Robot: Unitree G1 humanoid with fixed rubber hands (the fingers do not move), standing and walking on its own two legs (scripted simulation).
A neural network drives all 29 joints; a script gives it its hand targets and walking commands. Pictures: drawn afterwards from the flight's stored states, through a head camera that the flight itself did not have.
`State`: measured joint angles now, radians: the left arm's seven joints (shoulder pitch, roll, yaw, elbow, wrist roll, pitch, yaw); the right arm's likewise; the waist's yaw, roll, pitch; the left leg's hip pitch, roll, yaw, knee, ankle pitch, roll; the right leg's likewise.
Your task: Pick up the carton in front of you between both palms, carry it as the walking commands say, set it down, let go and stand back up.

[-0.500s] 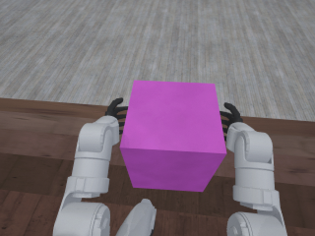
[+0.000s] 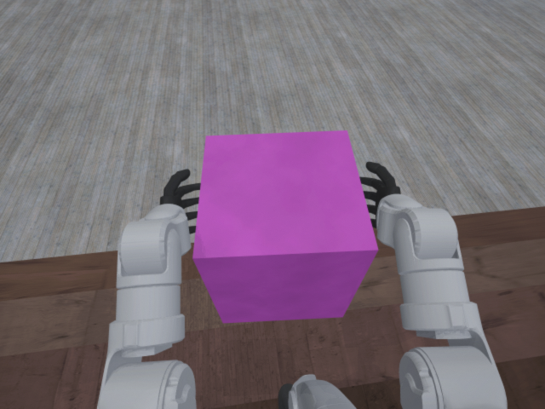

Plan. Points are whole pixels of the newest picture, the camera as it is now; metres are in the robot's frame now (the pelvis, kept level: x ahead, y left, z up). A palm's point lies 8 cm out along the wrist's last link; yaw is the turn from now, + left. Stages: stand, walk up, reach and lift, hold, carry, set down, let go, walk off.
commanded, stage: carry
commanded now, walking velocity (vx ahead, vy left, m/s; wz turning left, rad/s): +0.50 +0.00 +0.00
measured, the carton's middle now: (280, 234) +0.37 -0.04 +0.03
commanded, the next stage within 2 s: none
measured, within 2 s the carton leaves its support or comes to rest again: neither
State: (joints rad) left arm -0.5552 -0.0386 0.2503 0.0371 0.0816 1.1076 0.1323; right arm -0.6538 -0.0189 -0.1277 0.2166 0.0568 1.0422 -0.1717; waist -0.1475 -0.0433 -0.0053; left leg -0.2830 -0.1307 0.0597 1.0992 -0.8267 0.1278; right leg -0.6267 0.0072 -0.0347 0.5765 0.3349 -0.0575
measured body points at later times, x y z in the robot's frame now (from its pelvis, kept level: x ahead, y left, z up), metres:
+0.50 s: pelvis +0.39 -0.01 -0.19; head +0.40 -0.02 +0.26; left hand +0.76 +0.14 -0.07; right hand +0.75 -0.16 -0.08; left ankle +0.47 +0.04 -0.90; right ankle +0.24 -0.08 -0.70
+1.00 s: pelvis +0.79 -0.04 -0.36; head +0.79 -0.03 +0.09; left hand +1.13 +0.14 -0.28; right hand +1.16 -0.16 -0.27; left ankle +0.80 +0.09 -0.97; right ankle +0.79 -0.08 -1.05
